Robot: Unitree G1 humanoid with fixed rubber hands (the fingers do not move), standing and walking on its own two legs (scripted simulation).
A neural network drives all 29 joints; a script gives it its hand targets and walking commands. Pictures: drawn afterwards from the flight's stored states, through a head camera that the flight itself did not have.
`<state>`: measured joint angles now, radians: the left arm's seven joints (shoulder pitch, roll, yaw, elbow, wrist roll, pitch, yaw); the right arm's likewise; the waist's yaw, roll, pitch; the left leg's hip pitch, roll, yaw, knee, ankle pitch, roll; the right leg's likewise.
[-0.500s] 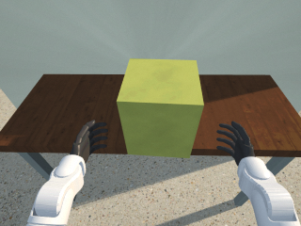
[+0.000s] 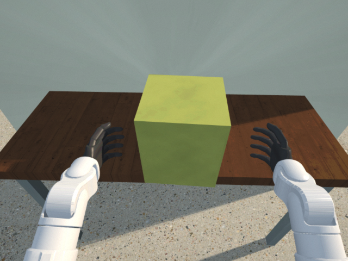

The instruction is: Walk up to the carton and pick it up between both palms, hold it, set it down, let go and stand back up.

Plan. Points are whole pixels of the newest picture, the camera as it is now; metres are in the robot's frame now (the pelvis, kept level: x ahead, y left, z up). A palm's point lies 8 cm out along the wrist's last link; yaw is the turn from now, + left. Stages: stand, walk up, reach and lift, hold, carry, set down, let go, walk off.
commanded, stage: reach and lift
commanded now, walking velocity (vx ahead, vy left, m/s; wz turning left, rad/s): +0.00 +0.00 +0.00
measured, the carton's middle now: (182, 131) +0.47 -0.02 +0.05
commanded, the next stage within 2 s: none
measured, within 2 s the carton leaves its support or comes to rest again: neither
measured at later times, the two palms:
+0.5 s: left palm (99, 101) +0.42 +0.17 +0.20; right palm (280, 111) +0.38 -0.22 +0.19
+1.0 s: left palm (103, 83) +0.46 +0.17 +0.22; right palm (281, 96) +0.41 -0.22 +0.21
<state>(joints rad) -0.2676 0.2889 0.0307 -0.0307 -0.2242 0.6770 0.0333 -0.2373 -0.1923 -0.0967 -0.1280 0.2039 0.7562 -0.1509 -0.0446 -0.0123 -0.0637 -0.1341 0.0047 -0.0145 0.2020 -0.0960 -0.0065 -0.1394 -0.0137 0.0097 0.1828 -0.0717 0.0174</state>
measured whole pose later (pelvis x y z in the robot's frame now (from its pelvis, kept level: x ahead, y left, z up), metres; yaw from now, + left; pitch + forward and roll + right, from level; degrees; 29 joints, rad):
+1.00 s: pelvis +0.00 +0.00 +0.00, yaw +0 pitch +6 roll +0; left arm -1.02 0.37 0.08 0.75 -0.22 0.58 -0.01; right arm -0.91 -0.25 -0.17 0.53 0.16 0.67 -0.15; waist -0.09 -0.01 -0.11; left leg -0.18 0.00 -0.01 0.13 -0.06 0.00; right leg -0.20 -0.02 0.02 0.13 -0.04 0.02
